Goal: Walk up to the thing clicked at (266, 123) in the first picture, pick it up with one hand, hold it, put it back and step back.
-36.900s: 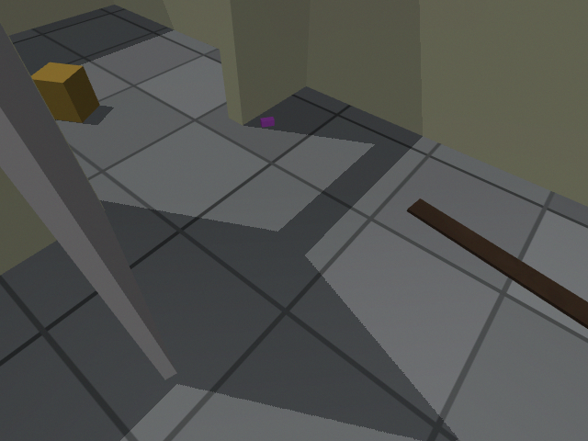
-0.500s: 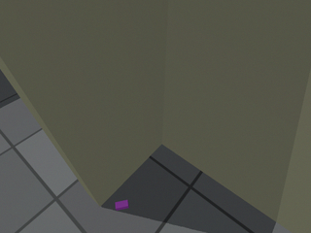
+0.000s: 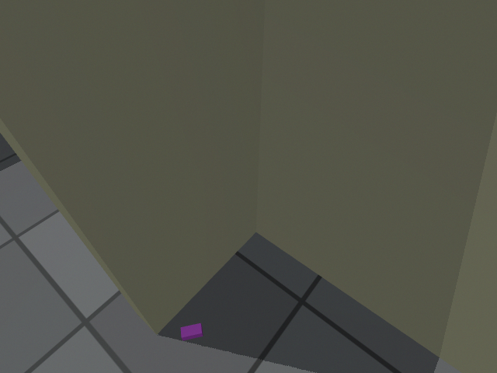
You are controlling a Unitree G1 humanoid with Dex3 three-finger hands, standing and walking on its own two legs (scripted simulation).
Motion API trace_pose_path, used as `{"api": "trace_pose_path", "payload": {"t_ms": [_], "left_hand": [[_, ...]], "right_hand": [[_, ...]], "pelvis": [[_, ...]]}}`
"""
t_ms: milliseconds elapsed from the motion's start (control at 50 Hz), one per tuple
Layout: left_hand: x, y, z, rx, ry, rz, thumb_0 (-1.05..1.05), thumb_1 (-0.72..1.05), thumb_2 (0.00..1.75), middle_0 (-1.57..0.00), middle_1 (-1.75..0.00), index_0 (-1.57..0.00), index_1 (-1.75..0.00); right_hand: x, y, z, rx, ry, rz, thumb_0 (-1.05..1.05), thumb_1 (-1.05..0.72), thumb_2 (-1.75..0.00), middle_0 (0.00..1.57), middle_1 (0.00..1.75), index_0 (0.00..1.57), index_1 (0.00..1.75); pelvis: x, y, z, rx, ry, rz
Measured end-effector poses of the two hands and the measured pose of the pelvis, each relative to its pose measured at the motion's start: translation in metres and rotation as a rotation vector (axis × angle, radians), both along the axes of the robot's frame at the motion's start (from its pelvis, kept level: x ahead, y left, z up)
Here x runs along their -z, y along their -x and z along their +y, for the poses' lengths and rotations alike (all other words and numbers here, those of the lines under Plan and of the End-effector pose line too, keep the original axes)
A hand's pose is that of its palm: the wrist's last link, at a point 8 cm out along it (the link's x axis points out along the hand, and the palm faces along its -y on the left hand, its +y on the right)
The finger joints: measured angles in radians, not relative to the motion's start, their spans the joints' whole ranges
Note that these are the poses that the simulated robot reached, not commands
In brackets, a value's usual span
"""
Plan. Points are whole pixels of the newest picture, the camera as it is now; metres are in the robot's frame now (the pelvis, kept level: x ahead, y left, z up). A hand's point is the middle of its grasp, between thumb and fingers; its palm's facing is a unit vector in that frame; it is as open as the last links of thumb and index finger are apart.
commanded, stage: stand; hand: left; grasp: from above
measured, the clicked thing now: (191, 331) +0.42 +0.22 -0.76
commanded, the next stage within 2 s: step back in 0.82 s
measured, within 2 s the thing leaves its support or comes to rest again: neither
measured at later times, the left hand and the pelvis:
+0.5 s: hand out of the picture +0.07 +0.25 -0.15, palm faces +0.01 -0.94 -0.34, open 7.4 cm; pelvis +0.00 +0.00 +0.00, yaw +0 degrees
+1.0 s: hand out of the picture +0.07 +0.27 -0.16, palm faces +0.01 -0.93 -0.37, open 7.4 cm; pelvis -0.03 +0.01 -0.01, yaw +0 degrees
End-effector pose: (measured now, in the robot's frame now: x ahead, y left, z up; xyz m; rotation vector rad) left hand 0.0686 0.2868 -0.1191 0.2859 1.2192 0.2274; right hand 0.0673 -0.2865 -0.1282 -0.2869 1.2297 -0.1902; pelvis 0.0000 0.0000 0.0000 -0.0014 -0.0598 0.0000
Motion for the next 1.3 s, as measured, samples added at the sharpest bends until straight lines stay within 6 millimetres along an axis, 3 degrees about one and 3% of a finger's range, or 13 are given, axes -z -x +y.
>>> {"api": "trace_pose_path", "payload": {"t_ms": [820,940,1040,1160,1300], "left_hand": [[-0.001,0.003,0.001,0.022,-0.006,0.008,0.01,0.9,0.9,-0.2,-0.3,-0.21,-0.3],[0.002,0.005,0.015,-0.005,-0.022,-0.003,0.01,0.9,0.9,-0.21,-0.3,-0.21,-0.3],[0.008,-0.002,0.039,0.039,-0.047,-0.023,0.01,0.9,0.9,-0.21,-0.31,-0.21,-0.3],[0.027,-0.021,0.071,0.056,-0.031,-0.107,0.01,0.9,0.9,-0.2,-0.3,-0.21,-0.3],[0.026,0.002,0.081,0.075,-0.01,-0.069,0.01,0.91,0.9,-0.2,-0.3,-0.21,-0.3]], "right_hand": [[-0.003,0.006,-0.01,0.0,0.006,0.018,0.01,-0.91,-0.9,0.2,0.3,0.21,0.3],[0.0,0.007,-0.016,0.011,0.025,0.011,0.01,-0.91,-0.9,0.21,0.3,0.21,0.3],[-0.004,0.021,-0.013,0.02,0.07,0.018,0.0,-0.91,-0.9,0.2,0.3,0.21,0.3],[-0.004,0.059,0.01,-0.005,0.138,0.078,0.0,-0.91,-0.9,0.2,0.3,0.21,0.3],[-0.017,0.084,0.04,0.013,0.134,0.064,0.01,-0.91,-0.9,0.21,0.3,0.21,0.3]], "pelvis": [[0.0,0.0,-0.004,-0.001,-0.002,0.008],[0.007,0.017,0.001,-0.006,0.009,0.015],[0.014,0.032,0.02,-0.001,0.001,0.029],[0.029,0.052,0.05,-0.017,0.005,0.031],[0.017,0.072,0.067,0.009,0.026,0.043]]}}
